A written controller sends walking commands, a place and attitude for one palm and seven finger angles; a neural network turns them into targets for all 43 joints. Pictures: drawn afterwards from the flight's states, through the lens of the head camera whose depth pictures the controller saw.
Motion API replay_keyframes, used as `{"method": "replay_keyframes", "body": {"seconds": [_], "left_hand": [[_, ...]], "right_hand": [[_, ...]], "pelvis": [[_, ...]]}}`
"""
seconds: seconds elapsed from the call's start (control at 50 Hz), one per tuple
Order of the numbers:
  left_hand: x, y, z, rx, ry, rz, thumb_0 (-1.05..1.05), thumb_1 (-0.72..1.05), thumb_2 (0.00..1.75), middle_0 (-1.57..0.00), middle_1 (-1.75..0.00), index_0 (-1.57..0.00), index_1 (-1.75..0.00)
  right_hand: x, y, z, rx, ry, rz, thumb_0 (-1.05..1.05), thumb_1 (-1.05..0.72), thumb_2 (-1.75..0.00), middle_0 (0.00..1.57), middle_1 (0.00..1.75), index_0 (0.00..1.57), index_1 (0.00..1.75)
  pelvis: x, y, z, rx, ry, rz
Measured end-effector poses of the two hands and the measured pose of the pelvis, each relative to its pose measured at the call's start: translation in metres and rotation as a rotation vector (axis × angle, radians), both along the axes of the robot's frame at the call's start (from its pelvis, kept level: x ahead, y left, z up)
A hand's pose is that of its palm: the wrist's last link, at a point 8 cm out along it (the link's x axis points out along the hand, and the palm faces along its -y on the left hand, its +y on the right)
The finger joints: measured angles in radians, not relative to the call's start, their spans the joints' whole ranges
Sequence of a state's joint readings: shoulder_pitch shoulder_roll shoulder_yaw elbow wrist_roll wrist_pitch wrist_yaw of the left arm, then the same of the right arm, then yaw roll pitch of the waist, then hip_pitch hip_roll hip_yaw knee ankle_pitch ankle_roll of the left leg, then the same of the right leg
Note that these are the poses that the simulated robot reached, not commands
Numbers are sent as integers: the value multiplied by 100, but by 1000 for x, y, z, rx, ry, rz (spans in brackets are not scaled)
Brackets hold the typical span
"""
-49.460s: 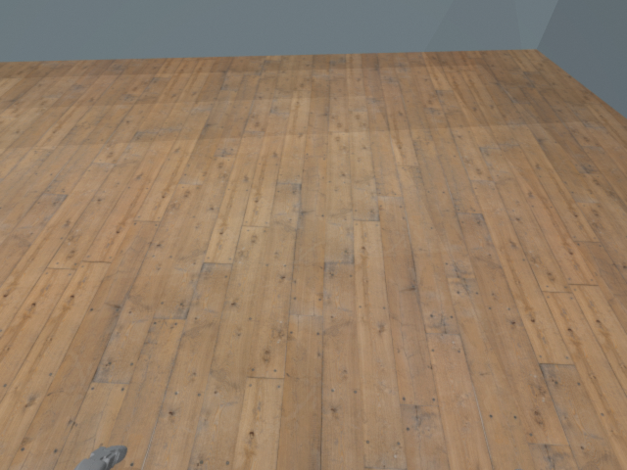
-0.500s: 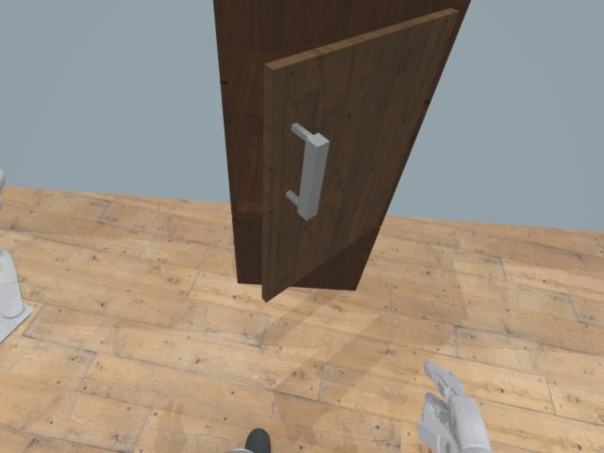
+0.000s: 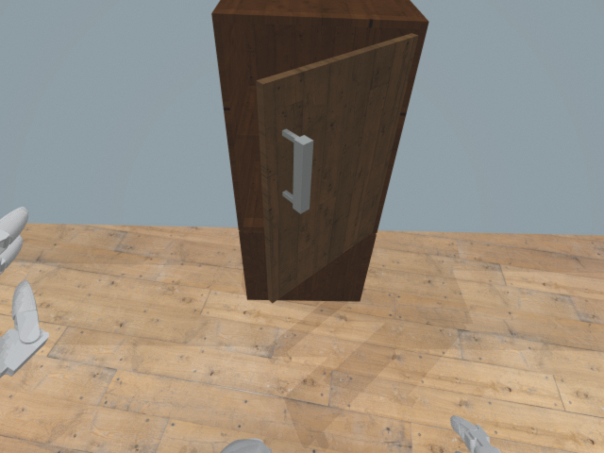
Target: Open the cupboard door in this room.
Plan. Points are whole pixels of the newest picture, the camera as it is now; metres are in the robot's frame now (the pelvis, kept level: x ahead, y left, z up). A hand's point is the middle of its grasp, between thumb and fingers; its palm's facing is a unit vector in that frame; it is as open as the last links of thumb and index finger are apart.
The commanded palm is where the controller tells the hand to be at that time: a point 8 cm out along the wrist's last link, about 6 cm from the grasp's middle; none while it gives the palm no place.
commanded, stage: stop stepping back and stand still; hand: left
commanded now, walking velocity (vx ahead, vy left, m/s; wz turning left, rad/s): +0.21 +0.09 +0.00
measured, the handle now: (294, 171) +0.59 +0.06 +0.08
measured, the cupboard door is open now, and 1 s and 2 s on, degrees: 42 42 42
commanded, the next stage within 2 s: let the arm hang, fingers relaxed in 0.40 s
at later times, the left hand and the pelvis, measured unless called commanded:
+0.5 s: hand (12, 320) +0.18 +0.29 +0.18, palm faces +0.48 -0.72 -0.50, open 7.4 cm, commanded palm none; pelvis +0.00 +0.02 -0.01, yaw +3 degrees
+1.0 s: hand out of the picture -0.02 +0.24 -0.17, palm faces +0.16 -0.96 -0.23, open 7.0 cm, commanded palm none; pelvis -0.01 +0.05 +0.00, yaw +7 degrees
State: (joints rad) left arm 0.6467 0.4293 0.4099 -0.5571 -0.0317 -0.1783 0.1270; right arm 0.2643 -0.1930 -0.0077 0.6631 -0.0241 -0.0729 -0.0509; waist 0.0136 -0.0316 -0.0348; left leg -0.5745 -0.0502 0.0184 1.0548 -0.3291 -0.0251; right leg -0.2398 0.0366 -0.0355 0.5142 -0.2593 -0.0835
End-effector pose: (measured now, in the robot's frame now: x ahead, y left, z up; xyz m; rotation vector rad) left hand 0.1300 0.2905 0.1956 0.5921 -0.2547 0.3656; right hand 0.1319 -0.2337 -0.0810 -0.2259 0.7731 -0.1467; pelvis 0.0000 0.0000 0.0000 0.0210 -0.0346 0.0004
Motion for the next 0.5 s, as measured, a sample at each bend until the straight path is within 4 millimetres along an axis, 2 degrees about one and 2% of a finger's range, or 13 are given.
{"method": "replay_keyframes", "body": {"seconds": [0.06,0.12,0.18,0.24,0.3,0.4,0.5], "left_hand": [[-8,16,3,-17,-28,86,1,88,90,-22,-31,-22,-31],[-5,32,-1,-51,-48,161,1,88,90,-22,-31,-22,-31],[0,38,-10,-97,-54,176,1,89,90,-21,-31,-22,-31],[3,39,-20,-121,-55,128,1,89,90,-21,-31,-21,-31],[5,39,-21,-95,-51,85,1,89,90,-21,-31,-21,-31],[7,37,-6,-10,-61,80,1,89,90,-22,-31,-22,-31],[9,30,-1,23,-24,91,1,89,90,-21,-31,-21,-31]], "right_hand": [[-9,-3,0,-13,28,-1,1,-90,-90,20,30,20,30],[-11,-5,0,-33,15,-1,1,-90,-90,20,30,20,30],[-8,-3,0,-58,-10,1,2,-90,-90,20,30,20,30],[-3,4,0,-80,-43,-3,2,-90,-90,20,30,20,30],[0,17,5,-54,-62,-4,2,-90,-90,20,30,20,30],[8,39,1,19,-73,46,1,-90,-90,20,30,20,30],[18,45,-16,81,-30,78,1,-90,-90,20,30,20,30]], "pelvis": [[-3,2,7,10,20,5],[-7,7,8,19,23,25],[-9,16,5,7,20,45],[-10,27,-4,-18,15,53],[-11,27,-6,4,-5,43],[-6,20,-6,-2,-3,51],[-2,18,-7,-36,2,58]]}}
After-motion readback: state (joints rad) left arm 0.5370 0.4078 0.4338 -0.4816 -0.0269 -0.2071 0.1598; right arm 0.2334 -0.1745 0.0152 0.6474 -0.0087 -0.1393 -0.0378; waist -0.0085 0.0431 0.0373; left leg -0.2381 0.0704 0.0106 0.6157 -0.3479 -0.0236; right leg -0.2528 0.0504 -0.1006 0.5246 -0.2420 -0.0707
